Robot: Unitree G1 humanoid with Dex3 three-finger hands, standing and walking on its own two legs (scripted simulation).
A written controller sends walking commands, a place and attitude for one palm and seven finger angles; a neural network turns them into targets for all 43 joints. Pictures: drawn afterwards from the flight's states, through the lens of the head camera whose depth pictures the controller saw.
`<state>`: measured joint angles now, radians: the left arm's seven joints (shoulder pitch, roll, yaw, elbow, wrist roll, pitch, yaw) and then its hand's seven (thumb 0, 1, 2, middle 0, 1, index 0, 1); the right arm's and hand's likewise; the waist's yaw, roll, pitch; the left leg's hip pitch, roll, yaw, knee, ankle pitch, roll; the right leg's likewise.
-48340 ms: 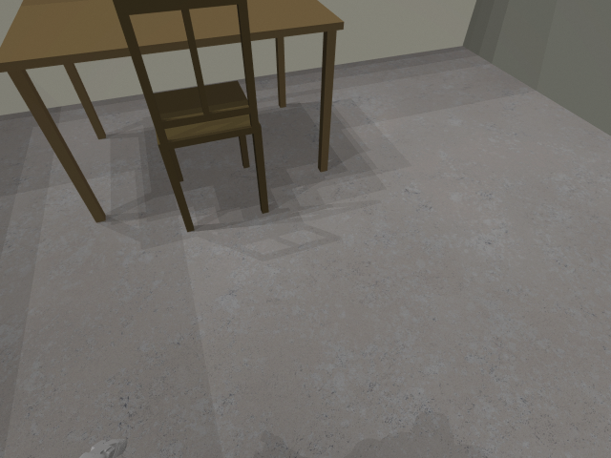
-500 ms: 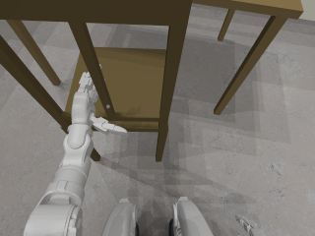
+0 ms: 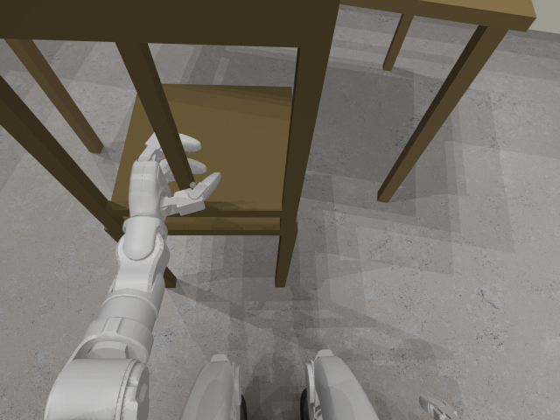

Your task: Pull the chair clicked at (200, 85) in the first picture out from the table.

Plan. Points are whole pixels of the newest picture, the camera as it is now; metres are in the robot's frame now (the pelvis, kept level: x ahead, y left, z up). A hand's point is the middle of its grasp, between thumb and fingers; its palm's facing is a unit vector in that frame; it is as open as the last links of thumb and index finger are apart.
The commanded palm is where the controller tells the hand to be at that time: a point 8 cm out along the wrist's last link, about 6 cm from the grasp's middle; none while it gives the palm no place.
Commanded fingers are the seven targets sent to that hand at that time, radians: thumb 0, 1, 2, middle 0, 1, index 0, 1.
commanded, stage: hook a spindle and tug to test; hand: left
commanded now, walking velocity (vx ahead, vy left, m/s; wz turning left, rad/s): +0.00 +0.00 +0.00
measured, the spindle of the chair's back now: (172, 148) +0.47 +0.13 +0.07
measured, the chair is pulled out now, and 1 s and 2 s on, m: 0.22 0.28 0.40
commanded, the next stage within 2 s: step backward, pulling the chair out in 0.74 s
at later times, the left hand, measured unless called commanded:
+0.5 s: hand (191, 198) +0.42 +0.11 +0.02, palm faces -0.03 -1.00 -0.02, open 5.4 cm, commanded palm +0.38 +0.16 +0.03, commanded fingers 0.00 0.90 0.90 -0.50 -1.45 -0.50 -1.45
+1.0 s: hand (190, 217) +0.38 +0.11 +0.04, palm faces -0.02 -0.99 -0.13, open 5.6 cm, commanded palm +0.36 +0.16 +0.03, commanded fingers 0.00 0.90 0.90 -0.50 -1.45 -0.50 -1.45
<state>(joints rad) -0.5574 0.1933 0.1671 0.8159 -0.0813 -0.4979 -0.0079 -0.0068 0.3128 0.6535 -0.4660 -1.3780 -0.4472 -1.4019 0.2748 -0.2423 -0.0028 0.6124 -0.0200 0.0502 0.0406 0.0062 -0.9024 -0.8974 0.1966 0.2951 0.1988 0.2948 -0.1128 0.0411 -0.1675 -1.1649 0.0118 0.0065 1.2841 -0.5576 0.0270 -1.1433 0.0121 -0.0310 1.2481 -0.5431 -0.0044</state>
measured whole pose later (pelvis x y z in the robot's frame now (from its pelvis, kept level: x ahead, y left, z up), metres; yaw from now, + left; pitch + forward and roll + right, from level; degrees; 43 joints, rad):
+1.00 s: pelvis +0.03 +0.00 +0.06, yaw +0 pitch +16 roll +0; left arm -0.23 0.17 0.02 0.54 -0.07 -0.22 0.08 0.05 0.72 0.82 -0.36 -1.22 -0.39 -1.45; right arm 0.23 -0.20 0.01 0.50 0.06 0.14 -0.06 0.01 -0.90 -0.90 0.20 0.29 0.20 0.29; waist -0.09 0.03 -0.07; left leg -0.77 -0.01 0.03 0.97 -0.48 0.02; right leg -0.77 0.00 0.00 0.97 -0.45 0.00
